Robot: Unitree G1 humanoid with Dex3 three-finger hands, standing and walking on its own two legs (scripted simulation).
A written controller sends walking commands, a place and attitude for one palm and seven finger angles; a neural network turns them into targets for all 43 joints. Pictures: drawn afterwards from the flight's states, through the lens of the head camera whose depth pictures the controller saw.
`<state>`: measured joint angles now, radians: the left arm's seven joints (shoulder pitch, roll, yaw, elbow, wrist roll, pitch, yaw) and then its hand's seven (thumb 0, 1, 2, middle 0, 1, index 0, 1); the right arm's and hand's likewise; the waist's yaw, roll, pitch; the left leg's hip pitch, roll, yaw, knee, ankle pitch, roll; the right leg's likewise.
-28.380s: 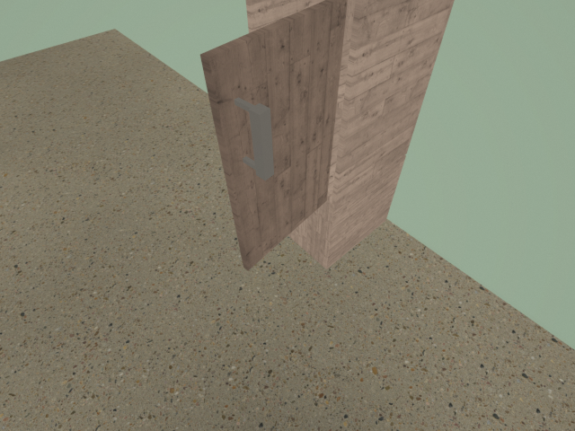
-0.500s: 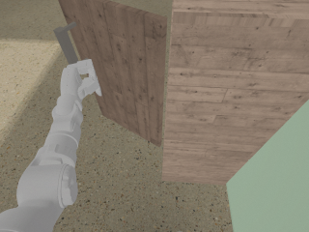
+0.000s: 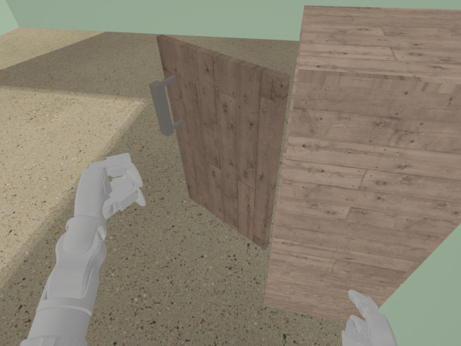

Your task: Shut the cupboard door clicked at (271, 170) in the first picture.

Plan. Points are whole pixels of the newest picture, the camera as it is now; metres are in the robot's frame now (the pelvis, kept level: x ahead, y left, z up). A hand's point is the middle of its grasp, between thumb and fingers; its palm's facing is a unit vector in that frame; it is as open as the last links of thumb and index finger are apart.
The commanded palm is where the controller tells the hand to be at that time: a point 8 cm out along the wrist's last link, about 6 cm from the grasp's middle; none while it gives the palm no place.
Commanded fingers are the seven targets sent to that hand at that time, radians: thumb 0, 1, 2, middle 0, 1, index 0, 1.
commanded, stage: draw the hand back to the body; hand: left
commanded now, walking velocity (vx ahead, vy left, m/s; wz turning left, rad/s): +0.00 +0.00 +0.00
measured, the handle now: (169, 106) +0.66 +0.21 +0.09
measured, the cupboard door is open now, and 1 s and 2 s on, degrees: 62 62 62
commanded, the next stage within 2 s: step back with the hand held close in 0.94 s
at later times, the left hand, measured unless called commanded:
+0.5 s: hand (46, 243) +0.21 +0.26 +0.15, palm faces +0.43 -0.82 -0.37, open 5.6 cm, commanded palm +0.16 +0.30 +0.18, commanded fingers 0.00 0.90 0.90 -0.25 -0.36 -0.25 -0.36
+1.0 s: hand (31, 261) +0.18 +0.26 +0.17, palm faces +0.47 -0.79 -0.39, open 7.4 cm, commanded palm +0.13 +0.30 +0.18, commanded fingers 0.00 0.90 0.90 -0.20 -0.30 -0.20 -0.30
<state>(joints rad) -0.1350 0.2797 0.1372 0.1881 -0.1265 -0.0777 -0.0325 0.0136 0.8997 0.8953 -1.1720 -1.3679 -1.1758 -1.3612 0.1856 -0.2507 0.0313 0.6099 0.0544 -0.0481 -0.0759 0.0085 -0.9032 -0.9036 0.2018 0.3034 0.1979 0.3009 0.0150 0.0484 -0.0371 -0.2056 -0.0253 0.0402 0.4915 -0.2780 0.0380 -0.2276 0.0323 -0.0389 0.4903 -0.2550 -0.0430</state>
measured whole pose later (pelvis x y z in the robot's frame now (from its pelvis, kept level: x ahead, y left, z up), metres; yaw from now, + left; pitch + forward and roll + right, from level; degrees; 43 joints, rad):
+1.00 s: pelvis +0.00 +0.00 +0.01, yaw +1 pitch -6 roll +0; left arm 0.45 0.34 0.33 -0.34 -0.07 -0.10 0.10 0.01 0.89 0.89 -0.21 -0.31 -0.21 -0.30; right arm 0.19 -0.22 0.02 0.65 0.01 -0.09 -0.07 0.01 -0.90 -0.90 0.20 0.30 0.20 0.30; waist 0.06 0.07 0.01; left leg -0.05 -0.02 0.03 0.39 -0.23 0.03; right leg -0.06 0.04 -0.05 0.37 -0.20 -0.05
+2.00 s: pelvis -0.08 +0.03 -0.02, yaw +1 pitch -1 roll -1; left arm 0.48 0.40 0.47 -0.49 -0.01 -0.24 0.16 0.01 0.89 0.89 -0.21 -0.31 -0.21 -0.30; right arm 0.25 -0.21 0.01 0.58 0.00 -0.04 -0.08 0.01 -0.90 -0.90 0.21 0.30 0.20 0.30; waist 0.00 0.00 0.01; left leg -0.42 -0.04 0.05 0.69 -0.26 0.09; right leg -0.42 0.03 0.00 0.66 -0.23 0.00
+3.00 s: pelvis -0.21 +0.02 +0.00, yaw +1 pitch +0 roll -3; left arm 0.56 0.44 0.44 -0.49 -0.07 -0.18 0.16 0.01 0.89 0.89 -0.20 -0.31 -0.21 -0.30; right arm 0.33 -0.22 -0.01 0.65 0.01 -0.08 -0.09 0.01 -0.90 -0.90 0.20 0.30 0.20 0.30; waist -0.07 0.00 -0.05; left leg -0.47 -0.02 -0.02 0.47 -0.15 -0.01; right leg -0.13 0.03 -0.03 0.47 -0.40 -0.03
